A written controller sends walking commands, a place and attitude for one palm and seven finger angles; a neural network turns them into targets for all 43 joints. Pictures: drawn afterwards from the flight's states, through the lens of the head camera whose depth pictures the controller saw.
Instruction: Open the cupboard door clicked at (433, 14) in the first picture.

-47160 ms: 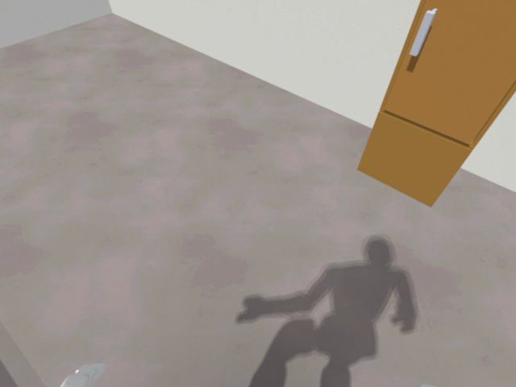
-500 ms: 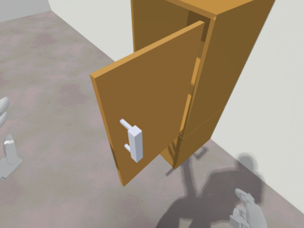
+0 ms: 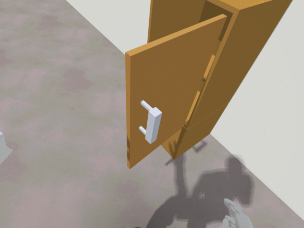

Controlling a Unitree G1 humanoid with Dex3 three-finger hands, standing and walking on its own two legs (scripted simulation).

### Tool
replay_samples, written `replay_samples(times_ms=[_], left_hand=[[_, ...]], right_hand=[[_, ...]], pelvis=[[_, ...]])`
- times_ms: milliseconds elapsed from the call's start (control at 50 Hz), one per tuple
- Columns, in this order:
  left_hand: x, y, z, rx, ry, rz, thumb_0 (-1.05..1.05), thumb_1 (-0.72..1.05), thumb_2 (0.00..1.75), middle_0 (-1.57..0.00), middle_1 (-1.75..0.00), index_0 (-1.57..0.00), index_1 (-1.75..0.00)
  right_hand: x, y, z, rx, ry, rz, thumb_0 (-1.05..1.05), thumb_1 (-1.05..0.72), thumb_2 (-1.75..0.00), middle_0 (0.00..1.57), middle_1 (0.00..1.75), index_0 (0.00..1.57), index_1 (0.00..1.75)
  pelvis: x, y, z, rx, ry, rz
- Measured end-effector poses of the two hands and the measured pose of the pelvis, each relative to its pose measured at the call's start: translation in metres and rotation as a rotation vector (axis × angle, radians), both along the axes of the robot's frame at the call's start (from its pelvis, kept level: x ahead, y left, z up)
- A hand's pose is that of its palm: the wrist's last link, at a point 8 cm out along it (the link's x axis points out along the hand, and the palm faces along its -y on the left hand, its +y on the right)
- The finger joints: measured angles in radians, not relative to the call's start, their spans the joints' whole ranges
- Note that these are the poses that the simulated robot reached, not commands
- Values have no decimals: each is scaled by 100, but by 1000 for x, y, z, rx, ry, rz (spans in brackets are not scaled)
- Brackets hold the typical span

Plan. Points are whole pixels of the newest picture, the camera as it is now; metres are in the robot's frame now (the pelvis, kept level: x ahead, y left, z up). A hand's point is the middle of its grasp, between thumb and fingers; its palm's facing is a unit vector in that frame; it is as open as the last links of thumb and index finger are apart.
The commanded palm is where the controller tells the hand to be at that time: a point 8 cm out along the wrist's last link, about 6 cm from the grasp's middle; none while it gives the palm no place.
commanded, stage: step back with the hand held close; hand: left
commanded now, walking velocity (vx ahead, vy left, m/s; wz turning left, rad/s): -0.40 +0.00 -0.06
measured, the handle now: (147, 122) +0.41 +0.05 +0.02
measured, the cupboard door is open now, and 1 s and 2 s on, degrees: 95 95 95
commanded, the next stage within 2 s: stop stepping back and stand still in 0.24 s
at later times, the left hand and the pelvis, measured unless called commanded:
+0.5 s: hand out of the picture +0.06 +0.24 +0.18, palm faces +0.40 -0.76 -0.51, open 7.4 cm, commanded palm +0.03 +0.25 +0.18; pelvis -0.14 -0.03 +0.00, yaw -6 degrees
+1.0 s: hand out of the picture +0.00 +0.26 +0.17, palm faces +0.46 -0.74 -0.49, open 7.4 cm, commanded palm -0.05 +0.28 +0.18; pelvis -0.20 -0.01 +0.00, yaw -3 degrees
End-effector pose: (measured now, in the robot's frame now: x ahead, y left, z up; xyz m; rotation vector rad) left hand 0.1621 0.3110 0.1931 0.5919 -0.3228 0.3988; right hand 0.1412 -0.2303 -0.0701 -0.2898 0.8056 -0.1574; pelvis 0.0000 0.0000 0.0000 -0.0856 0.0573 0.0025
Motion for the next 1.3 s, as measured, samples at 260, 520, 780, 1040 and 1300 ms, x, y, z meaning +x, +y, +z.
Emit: replay_samples(times_ms=[260,520,780,1040,1300], left_hand=[[-24,-48,-12,-33,72,-244,2,89,90,-21,-30,-21,-30],[-149,-30,3,-20,47,12,1,89,90,-22,-30,-22,-30],[-154,-48,-5,-41,34,-138,2,89,90,-21,-30,-21,-30],[-213,-17,-24,-106,126,96,1,89,90,-21,-30,-21,-30],[-183,-19,11,25,-26,-79,2,89,90,-21,-30,-22,-30]], right_hand=[[-18,1,15,19,-131,65,1,-90,-89,20,30,20,30],[-164,-46,-11,59,16,-86,1,-90,-89,20,30,20,30],[-201,-36,3,21,-114,-125,1,-91,-89,20,30,20,30],[-222,-20,-25,99,-4,-50,1,-90,-89,20,30,20,30],[-196,-12,2,-2,-103,-65,1,-91,-89,20,30,20,30]], pelvis=[[-78,-15,-2,22,68,-73],[-138,-32,-1,122,-19,-99],[-181,-11,-5,116,-79,-60],[-203,-13,1,101,-67,-54],[-196,5,-4,93,-72,-30]])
